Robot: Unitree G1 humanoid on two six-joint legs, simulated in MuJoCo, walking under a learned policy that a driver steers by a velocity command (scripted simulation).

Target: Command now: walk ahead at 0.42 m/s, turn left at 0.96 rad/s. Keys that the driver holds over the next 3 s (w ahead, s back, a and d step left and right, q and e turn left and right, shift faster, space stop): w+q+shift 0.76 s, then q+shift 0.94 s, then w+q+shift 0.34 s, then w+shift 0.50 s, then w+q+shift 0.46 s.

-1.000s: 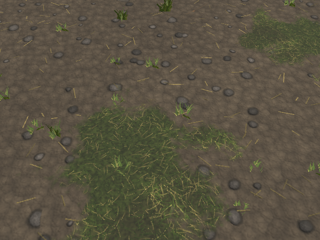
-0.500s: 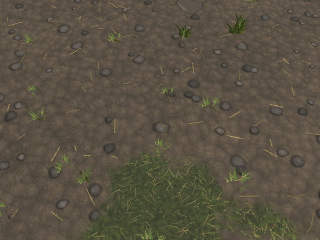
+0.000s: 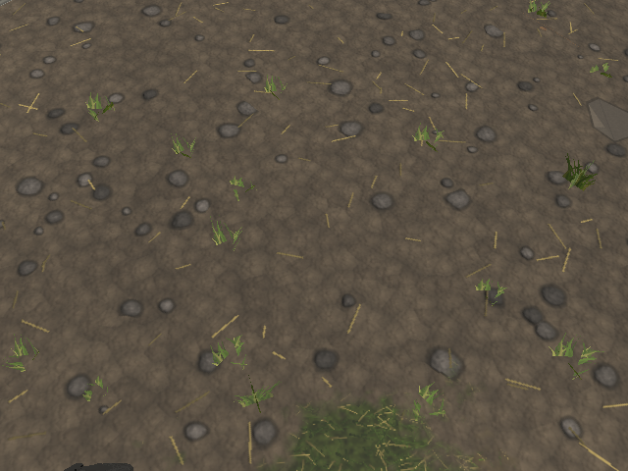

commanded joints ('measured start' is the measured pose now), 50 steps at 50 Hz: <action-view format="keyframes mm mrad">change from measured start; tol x32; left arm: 1 35 185 67 -38 -18 -36 0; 28 -247 117 -7 -155 9 -6 -86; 34 509 366 85 16 63 -32 -1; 50 37 287 79 15 -57 -65 21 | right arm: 1 21 -74 -18 -79 -4 -30 16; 50 36 -93 -18 -20 6 -76 92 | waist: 1 24 -140 -189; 11 -13 -165 -82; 15 -132 363 10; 31 46 94 -95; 35 110 -398 -382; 50 -111 -105 -125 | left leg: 1 -93 73 17 -57 45 36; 13 504 -70 202 -661 7 188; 16 666 289 -717 -1013 -358 393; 29 479 87 -350 -1004 490 317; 32 369 11 -274 -559 930 236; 33 183 -62 -241 -233 757 218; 34 -70 -197 -176 125 -61 207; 36 -175 -82 -112 253 68 214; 50 357 -100 164 -482 456 152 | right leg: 1 241 -318 311 -270 -469 -158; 11 44 -346 -59 -234 -539 1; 16 -806 -70 66 828 -439 94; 30 -44 -10 46 187 25 72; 33 684 -102 123 236 -300 27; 35 660 -441 959 -216 -946 -23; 43 237 -337 56 -145 497 -51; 50 222 -212 -167 51 799 10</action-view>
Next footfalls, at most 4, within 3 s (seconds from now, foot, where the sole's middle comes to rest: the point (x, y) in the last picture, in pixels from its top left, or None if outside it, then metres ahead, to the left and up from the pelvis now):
0.28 left None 0.08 0.15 -0.77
0.66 right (246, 414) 0.54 0.16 -0.77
1.06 left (68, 379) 0.62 0.55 -0.77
1.56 right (59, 300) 0.82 0.62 -0.77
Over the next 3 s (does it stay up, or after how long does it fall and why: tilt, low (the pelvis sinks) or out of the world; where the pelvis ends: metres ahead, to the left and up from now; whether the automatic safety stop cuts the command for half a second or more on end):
stays up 0.09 1.17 -0.04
